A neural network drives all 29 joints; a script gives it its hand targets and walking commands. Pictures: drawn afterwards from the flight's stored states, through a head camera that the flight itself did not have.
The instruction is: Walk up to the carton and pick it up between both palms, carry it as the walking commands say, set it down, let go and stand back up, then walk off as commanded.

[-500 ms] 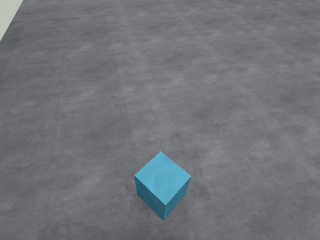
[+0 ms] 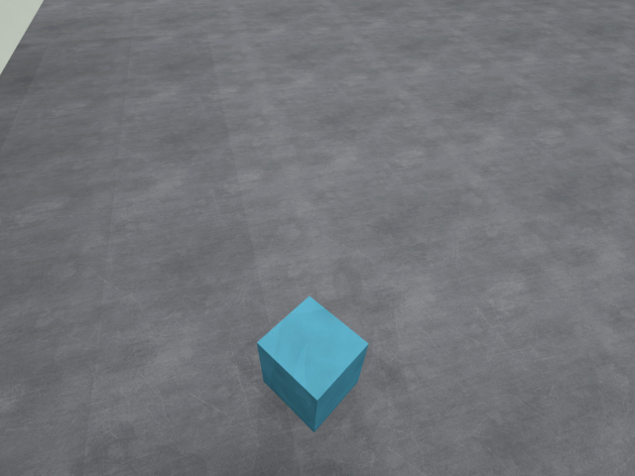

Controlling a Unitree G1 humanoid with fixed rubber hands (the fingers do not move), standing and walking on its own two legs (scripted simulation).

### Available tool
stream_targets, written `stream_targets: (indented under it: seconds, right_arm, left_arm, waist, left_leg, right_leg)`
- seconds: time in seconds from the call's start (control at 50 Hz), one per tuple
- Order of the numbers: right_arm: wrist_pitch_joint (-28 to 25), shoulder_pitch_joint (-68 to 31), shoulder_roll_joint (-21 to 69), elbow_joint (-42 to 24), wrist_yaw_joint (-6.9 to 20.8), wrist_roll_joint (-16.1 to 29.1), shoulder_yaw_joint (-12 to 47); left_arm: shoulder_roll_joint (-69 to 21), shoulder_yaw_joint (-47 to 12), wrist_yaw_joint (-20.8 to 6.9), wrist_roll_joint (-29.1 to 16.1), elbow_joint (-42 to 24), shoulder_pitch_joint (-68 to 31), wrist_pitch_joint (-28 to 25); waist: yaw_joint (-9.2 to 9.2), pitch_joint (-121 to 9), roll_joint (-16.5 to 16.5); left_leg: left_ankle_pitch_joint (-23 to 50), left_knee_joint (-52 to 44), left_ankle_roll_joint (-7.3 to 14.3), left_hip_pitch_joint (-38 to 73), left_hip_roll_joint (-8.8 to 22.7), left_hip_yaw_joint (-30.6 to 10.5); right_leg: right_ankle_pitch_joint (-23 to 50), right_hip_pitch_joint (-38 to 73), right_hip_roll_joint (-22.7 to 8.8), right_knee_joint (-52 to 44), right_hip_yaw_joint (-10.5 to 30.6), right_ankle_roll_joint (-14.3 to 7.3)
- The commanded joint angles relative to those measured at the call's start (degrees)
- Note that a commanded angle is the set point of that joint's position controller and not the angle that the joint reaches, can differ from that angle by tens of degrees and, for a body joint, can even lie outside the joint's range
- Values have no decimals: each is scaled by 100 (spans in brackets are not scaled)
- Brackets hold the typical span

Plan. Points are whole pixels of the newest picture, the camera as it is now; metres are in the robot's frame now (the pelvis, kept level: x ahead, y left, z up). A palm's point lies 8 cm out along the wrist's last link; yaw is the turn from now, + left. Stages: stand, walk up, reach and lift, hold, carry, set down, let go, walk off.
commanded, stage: walk up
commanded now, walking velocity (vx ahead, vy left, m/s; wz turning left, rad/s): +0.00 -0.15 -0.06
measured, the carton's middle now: (311, 364) +0.54 -0.01 -0.63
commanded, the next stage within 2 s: none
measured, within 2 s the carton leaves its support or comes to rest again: neither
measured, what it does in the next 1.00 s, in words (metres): steps on the spot: left foot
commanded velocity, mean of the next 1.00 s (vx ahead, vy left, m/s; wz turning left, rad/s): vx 0.01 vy -0.03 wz -0.05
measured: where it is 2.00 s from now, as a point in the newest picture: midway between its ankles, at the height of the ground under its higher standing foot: outside the picture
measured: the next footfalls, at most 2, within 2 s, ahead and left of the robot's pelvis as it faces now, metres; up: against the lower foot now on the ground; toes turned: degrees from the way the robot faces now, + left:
left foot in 0.38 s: +0.04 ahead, +0.12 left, +0.00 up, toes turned +5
left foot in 1.70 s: +0.19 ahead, +0.28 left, +0.00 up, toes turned -20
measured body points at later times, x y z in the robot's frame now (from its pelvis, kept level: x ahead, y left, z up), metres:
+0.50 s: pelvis +0.00 +0.00 +0.01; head +0.02 +0.02 +0.46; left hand -0.03 +0.20 -0.17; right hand +0.05 -0.21 -0.15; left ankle +0.00 +0.12 -0.73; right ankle -0.03 -0.05 -0.73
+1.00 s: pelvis +0.00 +0.02 +0.01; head +0.01 +0.02 +0.46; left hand -0.02 +0.23 -0.16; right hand -0.02 -0.18 -0.16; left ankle +0.00 +0.12 -0.73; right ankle -0.03 -0.05 -0.73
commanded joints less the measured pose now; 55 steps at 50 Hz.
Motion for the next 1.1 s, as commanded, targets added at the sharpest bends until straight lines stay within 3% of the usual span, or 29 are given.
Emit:
stream_targets:
  seconds: [0.0, 0.06, 0.08, 0.12, 0.14, 0.16, 0.2, 0.22, 0.24, 0.26, 0.34, 0.38, 0.4, 0.42, 0.44, 0.52, 0.54, 0.58, 0.62, 0.72, 0.76, 0.8, 0.88, 0.92, 0.98, 1.0, 1.02, 1.04, 1.08]
  right_arm:
    - [-51, 788, -1021, -44, -98, -27, -239]
    - [13, 287, -1142, -260, -127, 23, -257]
    - [53, 183, -1166, -319, -122, 13, -246]
    - [98, -666, -563, -562, -6, 62, -111]
    - [165, -372, -405, -258, 0, 41, -95]
    - [88, -349, -553, -533, 61, -30, -168]
    - [79, -252, -678, -439, -11, 33, -160]
    - [49, -201, -772, -508, -36, 41, -187]
    - [80, -165, -493, -359, -12, 95, -106]
    - [96, 226, -377, -314, 27, 64, -109]
    - [25, 233, -362, -263, 3, 68, -9]
    - [2, -94, -701, -250, 23, 86, -27]
    - [-50, 10, -720, -254, 16, 49, -54]
    - [-56, 49, -586, -129, 19, 64, 5]
    - [-69, -106, -617, -224, -6, 75, -50]
    - [-148, -52, -526, -135, 8, 117, -6]
    - [-176, 44, -475, -133, -2, 96, -33]
    - [-129, 23, -529, -38, 5, 102, -19]
    - [-177, -9, -499, -74, 8, 71, -31]
    - [-227, 230, -520, 66, 14, 89, -5]
    - [-229, 161, -562, 42, 15, 78, -61]
    - [-226, 425, -456, 233, 2, 57, -23]
    - [-223, 329, -474, 261, 14, 66, 6]
    - [-246, 110, -566, -39, -5, 128, 10]
    - [-150, -359, -784, -501, -128, 122, -97]
    - [-95, -431, -722, -679, -125, 133, -107]
    - [-72, -464, -761, -767, -136, 116, -74]
    - [-58, -595, -884, -879, -125, 134, -111]
    - [-75, -482, -864, -1002, -54, 80, -91]
  left_arm:
    - [602, 154, 19, -6, -342, 232, -74]
    - [598, 183, -3, 47, -354, 381, -19]
    - [647, 168, 2, 31, -369, 555, -13]
    - [698, 71, 58, 138, 25, 1365, -132]
    - [700, -67, 132, 99, -23, 880, -179]
    - [715, 122, 70, 24, -71, 963, -198]
    - [863, 139, 127, 11, -303, 465, -152]
    - [716, 123, 130, 29, -371, 402, -160]
    - [510, -66, 142, 35, -159, 534, -307]
    - [437, -58, 138, 26, -152, 611, -390]
    - [444, -29, 120, -48, -46, 308, -259]
    - [231, -209, 78, -53, 108, 827, -258]
    - [350, -49, 112, -90, -57, 510, -209]
    - [276, -163, 93, -80, 26, 626, -226]
    - [309, -132, 102, -65, 129, 736, -215]
    - [276, -185, 100, -97, 222, 721, -285]
    - [136, -192, 112, -119, 263, 693, -288]
    - [145, -277, 104, -74, 270, 823, -304]
    - [159, -177, 119, -97, 333, 779, -258]
    - [167, -238, 94, -144, 435, 828, -283]
    - [164, -234, 124, -115, 445, 842, -299]
    - [97, -233, 112, -140, 370, 651, -281]
    - [78, -258, 141, -104, 408, 587, -290]
    - [692, 61, 188, 18, 41, 489, -247]
    - [1061, 181, 90, 129, -241, 785, -192]
    - [1122, 208, 99, 159, -351, 803, -171]
    - [1217, 244, 113, 173, -409, 888, -167]
    - [1187, 193, 102, 136, -521, 694, -155]
    - [1217, 240, 121, 150, -763, 414, -133]
  waist:
    - [-90, 160, 547]
    - [96, 190, 491]
    - [166, 117, 439]
    - [631, 324, -566]
    - [279, 608, -197]
    - [323, 280, -386]
    - [140, 603, -311]
    - [124, 185, -367]
    - [85, 93, 369]
    - [-3, -127, 303]
    - [-214, -195, -616]
    - [-7, -106, 499]
    - [-7, 80, 270]
    - [102, 149, 740]
    - [80, 99, 344]
    - [87, -74, 392]
    - [46, 76, -13]
    - [73, 139, 442]
    - [73, 229, 98]
    - [77, 110, 241]
    - [121, 134, -142]
    - [78, 550, 217]
    - [84, 361, -56]
    - [79, 140, 405]
    - [305, -136, -742]
    - [408, 71, -1105]
    - [432, 66, -1023]
    - [344, 222, -1030]
    - [170, -18, -354]
  left_leg:
    - [1585, -351, 665, 422, 881, -889]
    - [593, -479, 732, -328, 1067, -1285]
    - [570, -311, 580, -681, 830, -981]
    - [-1054, 1234, 141, -1762, -147, 120]
    - [-1302, 1493, 87, -1487, -78, -425]
    - [-1055, 2045, 270, -1521, 42, -314]
    - [-1193, 2477, 186, -1483, -115, -285]
    - [-1275, 2409, 187, -1433, -144, -292]
    - [-1241, 1850, 140, -1063, -74, -472]
    - [-1067, 1627, 231, -1055, -113, -477]
    - [163, -384, 335, 371, -166, -274]
    - [1194, -573, 518, 787, 54, -625]
    - [1832, -732, 631, 650, 252, -835]
    - [1845, -833, 603, 561, 135, -825]
    - [1678, -832, 613, 605, 219, -717]
    - [1484, -1021, 590, 698, 23, -738]
    - [1639, -999, 578, 660, 126, -694]
    - [1279, -1210, 560, 642, 30, -689]
    - [1585, -1205, 558, 614, 180, -627]
    - [1405, -1365, 596, 843, 124, -809]
    - [1634, -1351, 601, 812, 224, -772]
    - [1513, -1398, 524, 498, 184, -803]
    - [1013, -1469, 579, 546, 126, -810]
    - [1104, -675, 471, 134, 114, -445]
    - [69, 821, 91, -766, -219, -120]
    - [-1383, 1597, 58, -1376, -465, -69]
    - [-1962, 2179, 67, -1734, -500, -308]
    - [-1997, 2595, 3, -1757, -491, -351]
    - [-1603, 2139, 79, -1266, -373, -527]
  right_leg:
    - [1018, -1038, -796, -43, 623, 370]
    - [319, -889, -718, -125, 962, 447]
    - [273, -512, -843, -516, 1102, 372]
    - [-937, 75, -2088, -2522, 2788, -53]
    - [691, -497, -2369, -2258, 2795, -67]
    - [-1210, -151, -2100, -2453, 2702, -616]
    - [2668, -364, -1839, -1503, 1849, -412]
    - [3751, -70, -1717, -1151, 1560, -462]
    - [4545, -49, -1980, -1136, 1684, -493]
    - [5107, 412, -1962, -1058, 1588, -302]
    - [3780, -76, -1381, -946, 1085, -71]
    - [2435, -552, -985, -1214, 1127, 289]
    - [1652, -252, -808, -1096, 797, 269]
    - [1605, -177, -914, -1229, 995, 308]
    - [1657, -124, -844, -1256, 941, 323]
    - [2190, 115, -990, -1246, 1060, 226]
    - [2059, 110, -911, -1289, 979, 201]
    - [2016, 57, -1048, -1353, 1150, 223]
    - [1448, 49, -863, -1338, 944, 179]
    - [1623, 81, -948, -1418, 1112, 187]
    - [1464, 39, -904, -1414, 971, 215]
    - [1366, 34, -957, -1471, 1009, 256]
    - [1425, 150, -1006, -1445, 1038, 202]
    - [1998, 124, -1096, -1016, 1187, 219]
    - [3037, 57, -1894, -658, 2487, -530]
    - [3259, 19, -2249, -947, 2927, -820]
    - [3207, -152, -2488, -1082, 3328, -1079]
    - [3587, -340, -2280, -1005, 3290, -1064]
    - [2145, -863, -2199, -1140, 3145, -797]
